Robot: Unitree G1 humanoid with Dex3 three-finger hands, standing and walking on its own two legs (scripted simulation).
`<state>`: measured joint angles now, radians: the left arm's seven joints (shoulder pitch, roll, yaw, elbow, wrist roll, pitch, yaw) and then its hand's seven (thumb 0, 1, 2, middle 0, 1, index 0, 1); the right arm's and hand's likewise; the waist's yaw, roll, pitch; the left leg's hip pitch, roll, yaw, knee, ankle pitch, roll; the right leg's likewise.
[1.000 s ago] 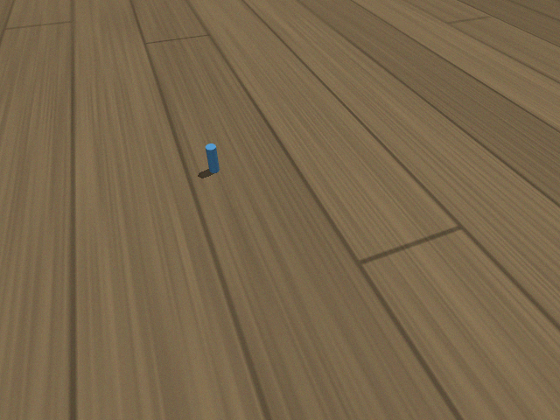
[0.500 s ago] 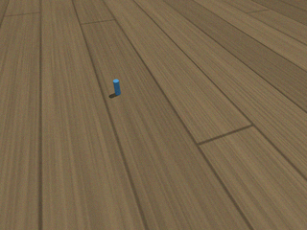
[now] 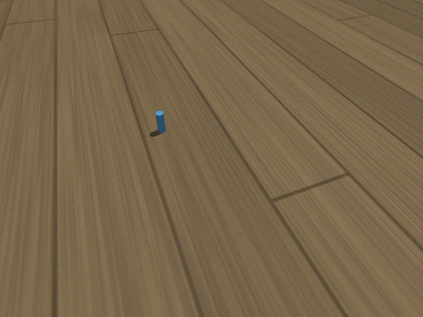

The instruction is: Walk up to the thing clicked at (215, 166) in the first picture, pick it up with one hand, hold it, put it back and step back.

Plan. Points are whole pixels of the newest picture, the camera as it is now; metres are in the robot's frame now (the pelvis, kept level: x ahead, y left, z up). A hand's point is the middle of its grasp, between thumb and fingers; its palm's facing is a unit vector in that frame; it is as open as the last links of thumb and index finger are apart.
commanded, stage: stand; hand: left
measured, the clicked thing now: (160, 122) +1.46 +0.35 -0.70
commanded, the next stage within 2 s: walk up in 0.12 s
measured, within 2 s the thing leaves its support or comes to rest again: neither
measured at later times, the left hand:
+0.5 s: hand out of the picture +0.07 +0.36 -0.18, palm faces +0.07 -0.92 -0.38, open 7.4 cm
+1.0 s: hand (87, 206) +0.43 +0.34 -0.14, palm faces +0.04 -0.92 -0.39, open 7.4 cm
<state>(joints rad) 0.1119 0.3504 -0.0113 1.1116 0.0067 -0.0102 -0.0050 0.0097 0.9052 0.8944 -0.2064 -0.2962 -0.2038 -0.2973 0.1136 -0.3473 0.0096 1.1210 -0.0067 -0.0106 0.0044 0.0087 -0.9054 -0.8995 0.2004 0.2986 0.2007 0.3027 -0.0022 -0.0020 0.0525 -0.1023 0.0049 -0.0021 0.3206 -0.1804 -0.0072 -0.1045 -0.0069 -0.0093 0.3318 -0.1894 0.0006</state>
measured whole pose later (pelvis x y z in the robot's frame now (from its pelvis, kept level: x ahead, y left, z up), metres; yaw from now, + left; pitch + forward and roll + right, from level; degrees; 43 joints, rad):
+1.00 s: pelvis +0.32 +0.06 -0.03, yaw +5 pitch -2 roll +0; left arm 0.15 0.41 0.06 0.87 0.01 -0.08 -0.08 0.01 0.91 0.89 -0.21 -0.30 -0.20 -0.30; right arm 0.35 -0.42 -0.05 0.92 0.00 -0.05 0.04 0.01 -0.90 -0.90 0.20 0.30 0.20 0.30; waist -0.03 0.04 0.09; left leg -0.18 0.04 0.00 0.99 -0.48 0.03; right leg -0.39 -0.05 -0.07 0.66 -0.23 -0.02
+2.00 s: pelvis +0.75 +0.08 -0.01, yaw +5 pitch -2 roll -1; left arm 0.27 0.40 0.04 0.82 0.01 -0.08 -0.06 0.01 0.90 0.89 -0.21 -0.30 -0.21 -0.30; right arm 0.28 -0.43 -0.05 0.87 -0.01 -0.05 0.06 0.01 -0.91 -0.90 0.20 0.30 0.20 0.30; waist 0.01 0.05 0.08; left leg -0.48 0.09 0.02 0.84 -0.32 0.01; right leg -0.22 -0.02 -0.10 0.52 -0.26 -0.04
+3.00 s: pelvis +1.04 +0.12 -0.03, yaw +5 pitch -3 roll +0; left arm 0.27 0.43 0.01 0.89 0.00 -0.02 -0.01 0.01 0.90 0.89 -0.21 -0.30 -0.20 -0.30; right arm 0.20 -0.38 -0.04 0.87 0.00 -0.05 0.04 0.01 -0.91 -0.90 0.20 0.30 0.20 0.30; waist 0.02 -0.03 0.12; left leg -0.40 0.03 0.06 0.67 -0.22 0.04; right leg -0.39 -0.04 0.00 1.02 -0.52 -0.03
